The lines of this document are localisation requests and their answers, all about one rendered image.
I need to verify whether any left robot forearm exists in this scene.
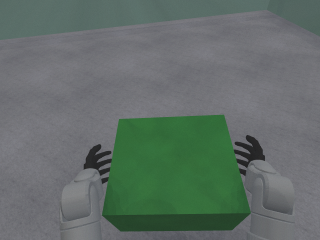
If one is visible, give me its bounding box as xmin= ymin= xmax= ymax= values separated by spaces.
xmin=59 ymin=168 xmax=104 ymax=240

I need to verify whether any right robot forearm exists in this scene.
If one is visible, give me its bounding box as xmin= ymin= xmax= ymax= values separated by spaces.
xmin=244 ymin=159 xmax=296 ymax=240

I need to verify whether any robot left hand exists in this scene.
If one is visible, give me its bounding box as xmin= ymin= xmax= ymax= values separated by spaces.
xmin=83 ymin=144 xmax=112 ymax=184

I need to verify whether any carton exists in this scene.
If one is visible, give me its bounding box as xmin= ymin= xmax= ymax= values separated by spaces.
xmin=102 ymin=114 xmax=251 ymax=232

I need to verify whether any robot right hand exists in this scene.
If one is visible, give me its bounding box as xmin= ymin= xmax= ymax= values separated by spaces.
xmin=234 ymin=135 xmax=265 ymax=176

